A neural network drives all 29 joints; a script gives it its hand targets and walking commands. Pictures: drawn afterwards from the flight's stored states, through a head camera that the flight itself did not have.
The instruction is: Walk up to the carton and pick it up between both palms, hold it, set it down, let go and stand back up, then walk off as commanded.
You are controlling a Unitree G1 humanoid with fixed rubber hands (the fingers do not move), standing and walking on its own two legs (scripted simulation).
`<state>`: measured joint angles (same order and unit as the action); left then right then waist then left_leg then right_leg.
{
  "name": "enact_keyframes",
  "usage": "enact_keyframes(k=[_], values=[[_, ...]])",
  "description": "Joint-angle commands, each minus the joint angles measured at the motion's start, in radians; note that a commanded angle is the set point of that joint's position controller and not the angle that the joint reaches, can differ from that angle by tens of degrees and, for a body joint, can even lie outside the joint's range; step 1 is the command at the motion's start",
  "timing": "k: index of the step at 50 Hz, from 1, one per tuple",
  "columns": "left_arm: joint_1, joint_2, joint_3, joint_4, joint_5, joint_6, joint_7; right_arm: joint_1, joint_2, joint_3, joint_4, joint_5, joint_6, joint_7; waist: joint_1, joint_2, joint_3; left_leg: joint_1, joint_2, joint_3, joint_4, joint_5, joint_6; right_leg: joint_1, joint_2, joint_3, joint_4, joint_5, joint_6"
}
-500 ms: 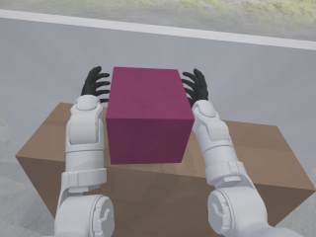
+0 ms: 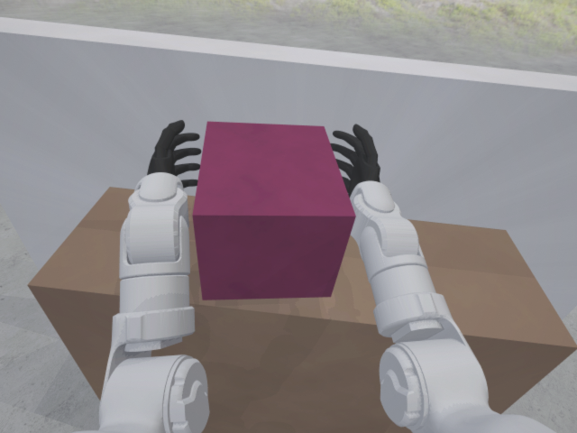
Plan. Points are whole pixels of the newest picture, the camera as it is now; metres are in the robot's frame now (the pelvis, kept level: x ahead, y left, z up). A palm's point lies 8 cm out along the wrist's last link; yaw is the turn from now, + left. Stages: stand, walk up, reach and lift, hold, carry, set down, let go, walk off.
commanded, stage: hold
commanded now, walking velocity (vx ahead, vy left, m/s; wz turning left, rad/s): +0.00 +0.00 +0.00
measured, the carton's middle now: (267, 207) +0.37 +0.01 +0.18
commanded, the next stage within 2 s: none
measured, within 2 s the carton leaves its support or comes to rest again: neither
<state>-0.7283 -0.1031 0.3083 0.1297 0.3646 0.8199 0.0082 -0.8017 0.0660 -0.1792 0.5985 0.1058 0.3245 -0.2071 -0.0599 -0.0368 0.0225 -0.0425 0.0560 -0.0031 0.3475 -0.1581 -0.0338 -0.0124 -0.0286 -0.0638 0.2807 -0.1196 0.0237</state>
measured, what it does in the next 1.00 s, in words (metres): stands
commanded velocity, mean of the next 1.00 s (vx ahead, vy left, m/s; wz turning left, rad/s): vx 0.00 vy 0.00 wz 0.00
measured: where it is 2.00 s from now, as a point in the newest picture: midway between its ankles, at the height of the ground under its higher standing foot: outside the picture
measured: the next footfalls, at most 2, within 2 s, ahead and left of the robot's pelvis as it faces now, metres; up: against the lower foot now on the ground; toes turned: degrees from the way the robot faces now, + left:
none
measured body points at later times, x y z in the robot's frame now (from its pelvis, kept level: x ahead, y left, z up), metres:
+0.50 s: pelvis +0.00 +0.00 +0.00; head -0.05 +0.02 +0.45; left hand +0.38 +0.14 +0.23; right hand +0.39 -0.12 +0.22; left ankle +0.03 +0.14 -0.75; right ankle +0.03 -0.13 -0.75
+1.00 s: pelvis +0.00 +0.00 +0.00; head -0.05 +0.02 +0.45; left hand +0.38 +0.14 +0.22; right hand +0.39 -0.12 +0.21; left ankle +0.03 +0.14 -0.75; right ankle +0.03 -0.13 -0.75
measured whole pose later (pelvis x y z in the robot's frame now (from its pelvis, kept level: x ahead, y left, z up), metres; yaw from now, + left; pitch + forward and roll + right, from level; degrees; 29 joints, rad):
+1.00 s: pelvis +0.00 +0.00 +0.00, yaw +0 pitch -8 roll -1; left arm -0.73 -0.10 0.31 0.13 0.36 0.82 0.01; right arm -0.80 0.07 -0.18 0.60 0.11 0.34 -0.21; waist -0.06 -0.04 0.02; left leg -0.04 0.06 0.00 0.35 -0.16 -0.03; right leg -0.01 -0.03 -0.06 0.28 -0.12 0.02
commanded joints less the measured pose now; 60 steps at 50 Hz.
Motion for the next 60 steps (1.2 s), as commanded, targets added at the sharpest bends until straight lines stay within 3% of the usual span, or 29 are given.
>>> enact_keyframes(k=[1,60], values=[[-0.764,-0.48,-0.468,-0.05,-0.134,-0.066,-0.131,-0.868,0.494,0.465,-0.235,0.169,-0.005,0.08,-0.04,0.084,-0.361,0.016,-0.112,0.062,-0.074,0.125,0.014,0.204,0.103,-0.052,0.014,0.049,0.037],[-0.757,-0.479,-0.47,-0.043,-0.137,-0.063,-0.136,-0.878,0.499,0.469,-0.259,0.18,0.005,0.07,-0.039,0.077,-0.369,0.01,-0.113,0.06,-0.064,0.133,0.011,0.215,0.101,-0.048,0.012,0.054,0.037]])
